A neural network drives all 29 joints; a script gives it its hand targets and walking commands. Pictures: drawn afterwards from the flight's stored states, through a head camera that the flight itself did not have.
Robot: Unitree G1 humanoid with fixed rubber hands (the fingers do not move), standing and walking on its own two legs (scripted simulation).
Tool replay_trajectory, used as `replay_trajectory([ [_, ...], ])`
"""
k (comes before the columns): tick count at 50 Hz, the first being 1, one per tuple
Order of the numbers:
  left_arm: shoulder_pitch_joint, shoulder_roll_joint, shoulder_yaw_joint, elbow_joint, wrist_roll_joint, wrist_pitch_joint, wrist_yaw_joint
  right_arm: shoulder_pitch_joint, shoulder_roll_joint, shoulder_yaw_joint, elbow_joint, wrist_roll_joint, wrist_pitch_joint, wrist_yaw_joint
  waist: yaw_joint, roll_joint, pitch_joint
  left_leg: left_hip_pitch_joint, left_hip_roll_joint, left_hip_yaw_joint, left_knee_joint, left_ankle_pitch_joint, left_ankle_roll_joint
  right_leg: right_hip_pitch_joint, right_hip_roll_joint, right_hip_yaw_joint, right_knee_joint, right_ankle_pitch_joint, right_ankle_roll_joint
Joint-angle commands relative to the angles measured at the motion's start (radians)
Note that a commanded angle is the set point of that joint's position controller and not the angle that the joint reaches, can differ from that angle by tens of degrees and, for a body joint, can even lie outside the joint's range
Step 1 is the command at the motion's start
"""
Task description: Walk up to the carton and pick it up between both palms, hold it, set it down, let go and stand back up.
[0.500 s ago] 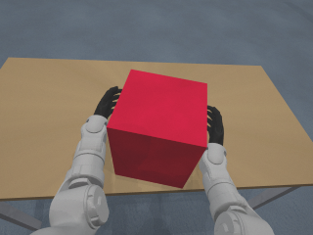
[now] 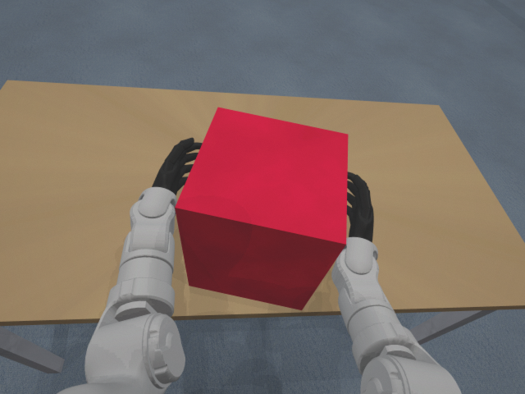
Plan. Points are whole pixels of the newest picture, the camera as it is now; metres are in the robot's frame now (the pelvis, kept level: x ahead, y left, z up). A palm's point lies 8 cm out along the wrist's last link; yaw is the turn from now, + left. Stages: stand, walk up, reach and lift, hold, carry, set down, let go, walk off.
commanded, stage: reach and lift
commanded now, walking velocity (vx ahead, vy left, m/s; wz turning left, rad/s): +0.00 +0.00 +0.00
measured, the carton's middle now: (262, 215) +0.38 +0.01 +0.01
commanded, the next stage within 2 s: none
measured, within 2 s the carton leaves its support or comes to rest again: leaves its support in 0.72 s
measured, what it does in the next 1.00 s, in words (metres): stands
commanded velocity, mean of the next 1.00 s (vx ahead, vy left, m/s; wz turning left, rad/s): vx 0.00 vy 0.00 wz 0.00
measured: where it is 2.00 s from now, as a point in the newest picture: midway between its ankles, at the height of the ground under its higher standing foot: outside the picture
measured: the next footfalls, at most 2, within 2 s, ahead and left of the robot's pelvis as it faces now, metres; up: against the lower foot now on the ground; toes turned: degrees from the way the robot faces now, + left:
none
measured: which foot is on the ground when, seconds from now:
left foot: down 0.00-1.00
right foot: down 0.00-1.00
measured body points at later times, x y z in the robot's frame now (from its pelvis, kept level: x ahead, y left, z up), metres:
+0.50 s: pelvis -0.01 +0.01 +0.00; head +0.04 +0.06 +0.45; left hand +0.42 +0.16 +0.06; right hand +0.35 -0.14 +0.05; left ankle +0.04 +0.12 -0.75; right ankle -0.04 -0.14 -0.75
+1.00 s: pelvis +0.00 +0.00 +0.00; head +0.00 +0.03 +0.45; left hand +0.41 +0.13 +0.11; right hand +0.36 -0.17 +0.10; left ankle +0.04 +0.12 -0.75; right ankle -0.04 -0.14 -0.75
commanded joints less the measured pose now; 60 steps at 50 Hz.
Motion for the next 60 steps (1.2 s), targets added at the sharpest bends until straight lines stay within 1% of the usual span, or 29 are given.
replay_trajectory([
  [1, -0.342, -0.473, -0.221, 0.041, 0.016, -0.021, -0.041, -0.324, 0.404, 0.221, 0.009, -0.076, -0.008, 0.065, -0.038, 0.152, -0.28, 0.21, -0.025, 0.109, -0.003, 0.15, -0.001, -0.109, 0.052, -0.087, -0.027, 0.146, 0.035],
  [8, -0.365, -0.514, -0.233, 0.069, 0.021, -0.034, -0.033, -0.36, 0.431, 0.214, 0.011, -0.088, -0.006, 0.082, -0.03, 0.159, -0.309, 0.204, -0.022, 0.108, -0.005, 0.133, -0.002, -0.147, 0.056, -0.091, -0.034, 0.107, 0.023],
  [10, -0.377, -0.529, -0.248, 0.064, 0.015, -0.035, -0.028, -0.379, 0.436, 0.226, 0.002, -0.081, -0.007, 0.084, -0.027, 0.166, -0.33, 0.212, -0.019, 0.106, -0.002, 0.152, -0.005, -0.157, 0.059, -0.092, -0.035, 0.108, 0.017],
  [13, -0.394, -0.557, -0.284, 0.041, -0.003, -0.035, -0.013, -0.419, 0.435, 0.256, -0.024, -0.053, -0.007, 0.095, -0.023, 0.186, -0.383, 0.258, -0.015, 0.102, 0.011, 0.213, -0.017, -0.166, 0.067, -0.094, -0.035, 0.117, 0.005],
  [16, -0.4, -0.583, -0.316, 0.027, -0.022, -0.035, -0.004, -0.449, 0.428, 0.287, -0.054, -0.026, -0.007, 0.105, -0.022, 0.194, -0.431, 0.291, -0.014, 0.098, 0.022, 0.263, -0.024, -0.167, 0.07, -0.092, -0.038, 0.127, -0.004],
  [20, -0.414, -0.61, -0.359, -0.003, -0.049, -0.029, 0.006, -0.486, 0.419, 0.337, -0.105, 0.012, 0.0, 0.115, -0.022, 0.195, -0.481, 0.328, -0.011, 0.092, 0.033, 0.308, -0.028, -0.157, 0.072, -0.088, -0.039, 0.143, -0.011],
  [24, -0.431, -0.633, -0.404, -0.038, -0.079, -0.02, 0.011, -0.52, 0.42, 0.397, -0.158, 0.052, 0.01, 0.121, -0.026, 0.183, -0.519, 0.357, -0.008, 0.086, 0.041, 0.356, -0.029, -0.139, 0.072, -0.077, -0.04, 0.177, -0.015],
  [27, -0.441, -0.647, -0.436, -0.067, -0.101, -0.009, 0.01, -0.545, 0.425, 0.443, -0.202, 0.081, 0.022, 0.119, -0.03, 0.174, -0.542, 0.367, -0.008, 0.081, 0.048, 0.388, -0.028, -0.114, 0.069, -0.066, -0.039, 0.215, -0.015],
  [30, -0.455, -0.658, -0.462, -0.102, -0.12, 0.004, 0.007, -0.577, 0.434, 0.491, -0.251, 0.107, 0.037, 0.116, -0.027, 0.166, -0.559, 0.367, -0.011, 0.079, 0.053, 0.408, -0.027, -0.08, 0.064, -0.055, -0.034, 0.266, -0.011],
  [32, -0.464, -0.666, -0.474, -0.126, -0.132, 0.014, 0.006, -0.603, 0.442, 0.527, -0.29, 0.126, 0.049, 0.115, -0.019, 0.161, -0.571, 0.362, -0.015, 0.078, 0.054, 0.413, -0.025, -0.053, 0.06, -0.046, -0.027, 0.306, -0.007],
  [34, -0.474, -0.673, -0.484, -0.153, -0.145, 0.026, 0.005, -0.638, 0.452, 0.568, -0.338, 0.147, 0.065, 0.116, -0.005, 0.157, -0.586, 0.357, -0.019, 0.079, 0.054, 0.414, -0.02, -0.026, 0.055, -0.038, -0.018, 0.346, -0.001],
  [35, -0.497, -0.659, -0.468, -0.133, -0.14, 0.03, -0.002, -0.6, 0.465, 0.563, -0.286, 0.144, 0.09, 0.117, -0.028, 0.138, -0.512, 0.334, -0.037, 0.081, 0.044, 0.29, 0.004, -0.024, 0.039, -0.036, -0.021, 0.312, 0.022],
  [36, -0.495, -0.664, -0.462, -0.149, -0.142, 0.035, -0.005, -0.606, 0.473, 0.574, -0.313, 0.147, 0.098, 0.122, -0.013, 0.128, -0.511, 0.317, -0.037, 0.084, 0.025, 0.234, 0.015, -0.017, 0.034, -0.036, -0.013, 0.302, 0.03],
  [39, -0.488, -0.668, -0.462, -0.175, -0.147, 0.068, -0.004, -0.645, 0.468, 0.621, -0.375, 0.181, 0.123, 0.133, 0.017, 0.129, -0.511, 0.306, -0.042, 0.084, 0.006, 0.179, 0.029, 0.0, 0.023, -0.025, -0.004, 0.294, 0.032],
  [41, -0.478, -0.668, -0.461, -0.207, -0.15, 0.099, 0.0, -0.683, 0.459, 0.66, -0.432, 0.211, 0.143, 0.141, 0.04, 0.119, -0.515, 0.308, -0.043, 0.083, 0.004, 0.18, 0.038, 0.015, 0.023, -0.021, 0.003, 0.295, 0.032],
  [43, -0.466, -0.677, -0.478, -0.264, -0.161, 0.132, 0.008, -0.713, 0.448, 0.71, -0.496, 0.247, 0.163, 0.148, 0.057, 0.114, -0.547, 0.332, -0.043, 0.078, 0.014, 0.231, 0.038, 0.034, 0.027, -0.019, 0.015, 0.343, 0.032],
  [45, -0.455, -0.678, -0.494, -0.317, -0.17, 0.163, 0.012, -0.723, 0.44, 0.75, -0.54, 0.279, 0.19, 0.151, 0.058, 0.101, -0.552, 0.355, -0.045, 0.071, 0.024, 0.272, 0.037, 0.05, 0.032, -0.017, 0.023, 0.385, 0.035],
  [47, -0.436, -0.669, -0.502, -0.358, -0.172, 0.2, 0.011, -0.708, 0.422, 0.767, -0.558, 0.303, 0.227, 0.152, 0.048, 0.092, -0.516, 0.373, -0.046, 0.068, 0.023, 0.284, 0.035, 0.058, 0.035, -0.017, 0.022, 0.392, 0.035],
  [49, -0.407, -0.647, -0.493, -0.39, -0.162, 0.243, 0.002, -0.661, 0.395, 0.755, -0.542, 0.314, 0.273, 0.151, 0.029, 0.078, -0.437, 0.385, -0.048, 0.069, 0.009, 0.264, 0.034, 0.055, 0.037, -0.02, 0.01, 0.359, 0.036],
  [51, -0.388, -0.621, -0.472, -0.406, -0.146, 0.282, -0.013, -0.608, 0.368, 0.72, -0.509, 0.312, 0.313, 0.151, 0.007, 0.066, -0.355, 0.386, -0.05, 0.074, -0.011, 0.22, 0.034, 0.047, 0.036, -0.025, -0.008, 0.301, 0.037],
  [53, -0.382, -0.604, -0.461, -0.428, -0.134, 0.312, -0.027, -0.574, 0.344, 0.679, -0.487, 0.307, 0.336, 0.154, -0.015, 0.074, -0.303, 0.391, -0.051, 0.078, -0.023, 0.195, 0.027, 0.034, 0.036, -0.035, -0.021, 0.251, 0.032],
  [54, -0.384, -0.602, -0.466, -0.446, -0.134, 0.323, -0.031, -0.574, 0.335, 0.666, -0.494, 0.308, 0.34, 0.155, -0.023, 0.083, -0.298, 0.397, -0.051, 0.078, -0.021, 0.203, 0.02, 0.032, 0.039, -0.042, -0.024, 0.241, 0.029],
  [57, -0.392, -0.613, -0.506, -0.512, -0.143, 0.343, -0.036, -0.586, 0.318, 0.65, -0.535, 0.316, 0.337, 0.16, -0.052, 0.121, -0.325, 0.433, -0.05, 0.074, 0.006, 0.286, -0.005, 0.041, 0.05, -0.06, -0.018, 0.269, 0.019],
  [60, -0.418, -0.631, -0.581, -0.595, -0.174, 0.349, -0.021, -0.632, 0.307, 0.664, -0.604, 0.336, 0.326, 0.163, -0.078, 0.158, -0.403, 0.486, -0.045, 0.058, 0.05, 0.405, -0.034, 0.031, 0.066, -0.078, -0.004, 0.301, 0.009],
])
